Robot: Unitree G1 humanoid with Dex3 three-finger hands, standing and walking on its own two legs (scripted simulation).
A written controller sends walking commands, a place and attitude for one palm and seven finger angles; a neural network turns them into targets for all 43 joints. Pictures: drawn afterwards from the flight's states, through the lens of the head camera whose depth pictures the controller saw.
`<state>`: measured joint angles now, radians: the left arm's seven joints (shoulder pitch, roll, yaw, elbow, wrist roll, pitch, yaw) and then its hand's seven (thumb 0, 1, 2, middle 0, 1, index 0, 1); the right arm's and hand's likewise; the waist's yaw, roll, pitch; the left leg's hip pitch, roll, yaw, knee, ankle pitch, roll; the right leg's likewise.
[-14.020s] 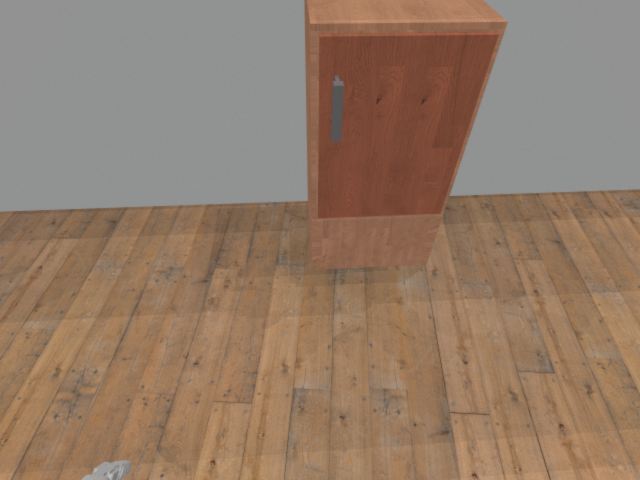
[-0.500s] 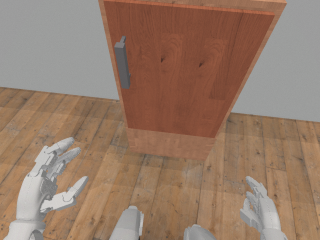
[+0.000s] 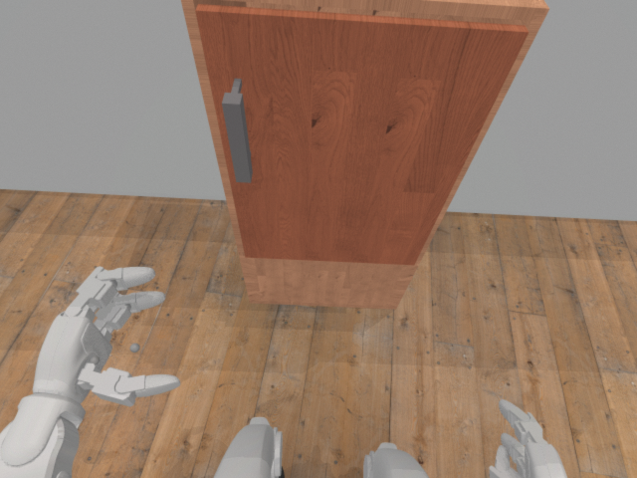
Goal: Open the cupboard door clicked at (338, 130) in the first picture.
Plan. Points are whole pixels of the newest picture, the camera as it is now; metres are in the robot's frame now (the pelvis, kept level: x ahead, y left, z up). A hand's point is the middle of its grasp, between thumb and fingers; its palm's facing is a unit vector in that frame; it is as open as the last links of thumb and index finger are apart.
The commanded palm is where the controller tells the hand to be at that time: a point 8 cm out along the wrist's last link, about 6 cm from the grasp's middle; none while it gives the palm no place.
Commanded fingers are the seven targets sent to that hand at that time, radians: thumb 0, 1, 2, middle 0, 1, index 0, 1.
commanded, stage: raise the hand with hooked fingers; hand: left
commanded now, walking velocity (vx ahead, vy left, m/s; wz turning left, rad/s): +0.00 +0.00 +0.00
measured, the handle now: (241, 132) +0.60 +0.16 +0.05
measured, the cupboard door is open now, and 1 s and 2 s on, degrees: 0 0 0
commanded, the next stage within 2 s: move the hooked fingers beside the handle in 1.02 s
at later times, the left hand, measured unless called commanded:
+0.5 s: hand (90, 291) +0.30 +0.27 +0.08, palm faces +0.05 -1.00 -0.08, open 13.9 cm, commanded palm +0.28 +0.32 +0.07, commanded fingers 0.00 -0.50 0.30 -0.30 -1.20 -0.30 -1.20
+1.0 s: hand (117, 289) +0.30 +0.25 +0.07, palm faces +0.02 -1.00 -0.05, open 14.0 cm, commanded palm +0.28 +0.30 +0.07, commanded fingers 0.00 -0.50 0.30 -0.30 -1.20 -0.30 -1.20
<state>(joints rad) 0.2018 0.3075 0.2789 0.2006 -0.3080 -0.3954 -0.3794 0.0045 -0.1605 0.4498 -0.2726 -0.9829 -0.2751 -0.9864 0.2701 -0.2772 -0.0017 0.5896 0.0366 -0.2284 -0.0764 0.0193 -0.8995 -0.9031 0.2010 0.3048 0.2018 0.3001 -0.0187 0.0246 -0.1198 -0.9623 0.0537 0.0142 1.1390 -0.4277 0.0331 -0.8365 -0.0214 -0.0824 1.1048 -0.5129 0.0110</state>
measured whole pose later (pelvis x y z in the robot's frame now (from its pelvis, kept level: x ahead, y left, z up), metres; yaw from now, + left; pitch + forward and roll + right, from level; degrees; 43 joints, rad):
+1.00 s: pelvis +0.02 -0.02 +0.01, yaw +0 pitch +14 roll -3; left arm 0.00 0.40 0.43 0.43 -0.36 -0.35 -0.51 -0.01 -0.50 0.30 -0.30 -1.20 -0.30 -1.20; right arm 0.28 -0.28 0.03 0.56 0.04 -0.18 -0.06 0.02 -0.90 -0.90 0.20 0.30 0.20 0.30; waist -0.02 0.03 -0.12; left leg -0.88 0.07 0.00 1.06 -0.43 0.00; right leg -0.76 0.00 -0.09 1.03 -0.51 -0.02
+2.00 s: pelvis +0.02 -0.01 +0.00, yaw -1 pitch +18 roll -3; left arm -0.54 0.47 0.42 0.90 -0.21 -0.39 -0.40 -0.01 -0.50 0.30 -0.30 -1.20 -0.30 -1.20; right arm 0.33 -0.27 0.03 0.62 0.03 -0.07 -0.05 0.01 -0.90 -0.90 0.20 0.30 0.20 0.30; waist -0.07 0.02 -0.13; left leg -1.00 0.07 0.02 1.11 -0.43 0.02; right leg -0.88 0.00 -0.07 1.08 -0.51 0.00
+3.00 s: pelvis +0.02 +0.00 -0.01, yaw -4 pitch +26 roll -5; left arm -0.91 0.67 0.53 1.17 -0.07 -0.34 -0.35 -0.01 -0.50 0.30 -0.30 -1.20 -0.30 -1.20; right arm 0.41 -0.27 0.06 0.62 -0.01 0.07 -0.01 0.01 -0.90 -0.90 0.20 0.30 0.20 0.30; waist -0.19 0.04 -0.12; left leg -1.20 0.10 0.02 1.20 -0.47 0.03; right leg -1.07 0.03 -0.06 1.12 -0.51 0.01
